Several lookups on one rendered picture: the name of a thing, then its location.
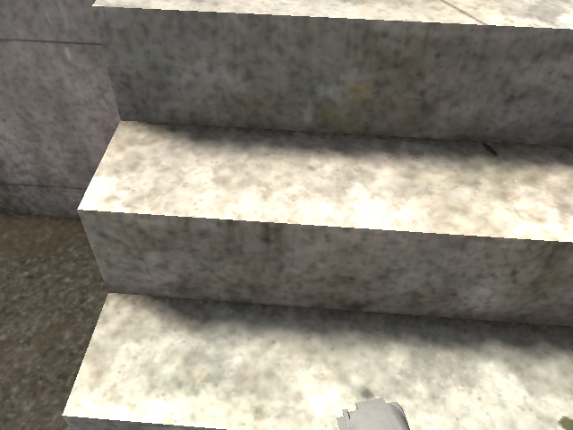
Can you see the right robot thigh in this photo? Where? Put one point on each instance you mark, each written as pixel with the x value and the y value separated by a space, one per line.
pixel 373 415

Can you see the right robot shin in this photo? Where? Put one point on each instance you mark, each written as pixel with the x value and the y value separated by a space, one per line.
pixel 400 408

